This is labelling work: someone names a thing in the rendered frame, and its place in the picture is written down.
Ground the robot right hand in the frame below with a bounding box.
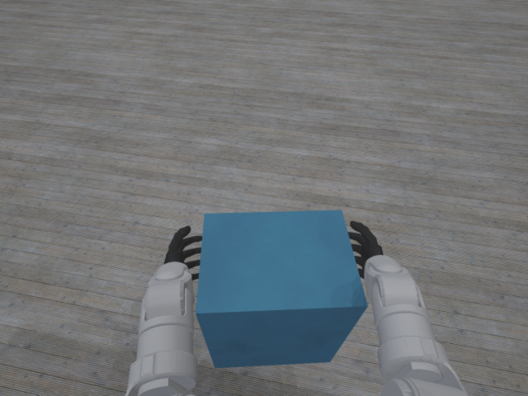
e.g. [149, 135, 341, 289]
[348, 221, 384, 279]

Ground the carton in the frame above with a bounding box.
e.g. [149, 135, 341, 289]
[196, 210, 368, 368]

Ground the left robot forearm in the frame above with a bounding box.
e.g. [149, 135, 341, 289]
[125, 262, 198, 396]

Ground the right robot forearm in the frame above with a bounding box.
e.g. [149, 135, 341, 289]
[364, 255, 469, 396]

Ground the robot left hand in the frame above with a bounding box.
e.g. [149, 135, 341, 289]
[163, 226, 202, 280]

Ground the right robot upper arm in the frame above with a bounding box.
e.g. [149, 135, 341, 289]
[380, 376, 467, 396]

